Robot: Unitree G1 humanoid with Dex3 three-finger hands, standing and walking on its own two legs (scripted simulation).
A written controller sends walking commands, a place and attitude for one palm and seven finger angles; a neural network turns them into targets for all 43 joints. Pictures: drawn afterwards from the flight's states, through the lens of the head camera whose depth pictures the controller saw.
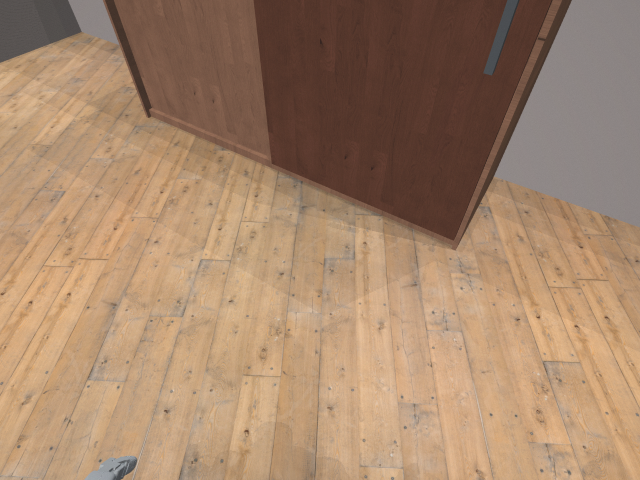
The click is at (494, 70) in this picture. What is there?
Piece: wardrobe's sliding door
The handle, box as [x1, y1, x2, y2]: [483, 0, 519, 74]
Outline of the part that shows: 519,0 507,0 483,72 484,73 492,74 494,71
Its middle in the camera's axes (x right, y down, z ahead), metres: +0.47 -0.56 +0.96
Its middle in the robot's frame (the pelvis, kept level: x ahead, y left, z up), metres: +1.13 -0.41 +0.13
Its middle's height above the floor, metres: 0.89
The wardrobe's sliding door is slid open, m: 0.00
